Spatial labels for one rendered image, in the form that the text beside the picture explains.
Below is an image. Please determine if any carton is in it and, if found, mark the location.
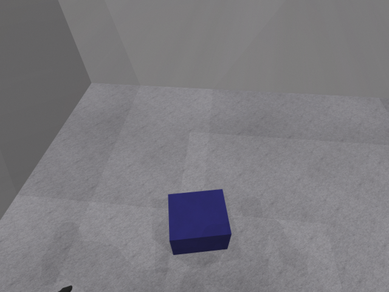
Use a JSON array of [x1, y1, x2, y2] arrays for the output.
[[168, 189, 232, 255]]

